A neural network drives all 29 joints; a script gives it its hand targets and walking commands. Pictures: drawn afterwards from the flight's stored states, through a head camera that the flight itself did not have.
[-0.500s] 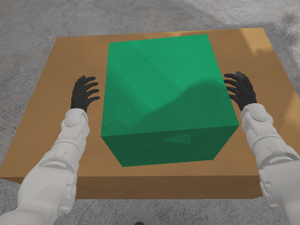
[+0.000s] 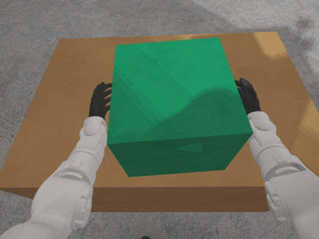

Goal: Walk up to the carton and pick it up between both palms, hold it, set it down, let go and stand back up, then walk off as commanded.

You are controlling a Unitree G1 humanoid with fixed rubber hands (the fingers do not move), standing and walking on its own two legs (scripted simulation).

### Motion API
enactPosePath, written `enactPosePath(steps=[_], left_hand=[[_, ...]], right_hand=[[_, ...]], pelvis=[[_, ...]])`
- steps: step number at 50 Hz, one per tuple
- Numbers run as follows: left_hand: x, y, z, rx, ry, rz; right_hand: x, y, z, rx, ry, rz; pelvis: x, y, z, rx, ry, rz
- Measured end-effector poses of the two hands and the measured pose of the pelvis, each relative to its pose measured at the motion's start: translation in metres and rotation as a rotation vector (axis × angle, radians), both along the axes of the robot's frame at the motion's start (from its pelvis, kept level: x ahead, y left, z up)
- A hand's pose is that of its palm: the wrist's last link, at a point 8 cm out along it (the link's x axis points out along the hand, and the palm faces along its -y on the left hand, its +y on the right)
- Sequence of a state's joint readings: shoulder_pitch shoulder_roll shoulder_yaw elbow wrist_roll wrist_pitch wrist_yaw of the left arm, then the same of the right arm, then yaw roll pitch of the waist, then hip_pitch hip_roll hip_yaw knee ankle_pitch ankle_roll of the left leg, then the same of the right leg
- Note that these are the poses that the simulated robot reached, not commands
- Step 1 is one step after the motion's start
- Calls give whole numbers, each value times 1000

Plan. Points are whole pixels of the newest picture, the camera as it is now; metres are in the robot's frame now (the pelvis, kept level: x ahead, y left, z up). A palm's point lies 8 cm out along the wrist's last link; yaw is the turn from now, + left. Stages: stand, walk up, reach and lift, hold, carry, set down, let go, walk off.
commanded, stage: reach and lift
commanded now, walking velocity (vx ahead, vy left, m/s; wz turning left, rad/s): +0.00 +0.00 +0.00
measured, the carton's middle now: (172, 109) +0.47 +0.04 -0.02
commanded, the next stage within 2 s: none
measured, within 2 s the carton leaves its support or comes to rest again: leaves its support in 1.72 s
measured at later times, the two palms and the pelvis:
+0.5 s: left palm (98, 113) +0.40 +0.22 +0.04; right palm (249, 108) +0.45 -0.16 +0.04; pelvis +0.00 +0.00 +0.00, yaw +0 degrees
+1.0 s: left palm (100, 115) +0.40 +0.22 +0.03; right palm (250, 110) +0.45 -0.16 +0.04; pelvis +0.00 +0.00 +0.00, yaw +0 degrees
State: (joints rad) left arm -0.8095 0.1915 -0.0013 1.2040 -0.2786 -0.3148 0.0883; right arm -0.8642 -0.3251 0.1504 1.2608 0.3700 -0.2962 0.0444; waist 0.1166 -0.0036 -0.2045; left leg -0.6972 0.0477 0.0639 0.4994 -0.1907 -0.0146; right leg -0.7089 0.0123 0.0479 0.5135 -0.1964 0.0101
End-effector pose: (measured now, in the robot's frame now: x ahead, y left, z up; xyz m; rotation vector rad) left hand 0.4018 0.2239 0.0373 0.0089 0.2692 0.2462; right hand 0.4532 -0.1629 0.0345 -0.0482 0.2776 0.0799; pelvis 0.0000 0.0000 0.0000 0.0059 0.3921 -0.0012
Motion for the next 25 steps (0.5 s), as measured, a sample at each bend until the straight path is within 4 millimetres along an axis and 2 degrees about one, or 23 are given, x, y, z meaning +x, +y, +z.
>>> enactPosePath(steps=[25], left_hand=[[-1, 0, 0, 16, -16, -4]], right_hand=[[1, 1, 1, -37, -5, 8]], pelvis=[[0, 0, 0, 0, 0, 0]])
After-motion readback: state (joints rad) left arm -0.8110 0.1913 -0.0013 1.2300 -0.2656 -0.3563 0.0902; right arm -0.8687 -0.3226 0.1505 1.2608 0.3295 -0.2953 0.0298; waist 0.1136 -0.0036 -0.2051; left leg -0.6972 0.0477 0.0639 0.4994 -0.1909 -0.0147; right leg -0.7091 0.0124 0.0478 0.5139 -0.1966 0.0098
